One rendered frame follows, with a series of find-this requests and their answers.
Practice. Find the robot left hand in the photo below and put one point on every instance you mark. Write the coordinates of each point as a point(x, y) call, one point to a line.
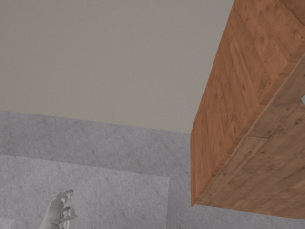
point(56, 213)

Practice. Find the wardrobe door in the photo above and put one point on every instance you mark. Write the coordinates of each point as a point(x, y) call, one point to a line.
point(265, 174)

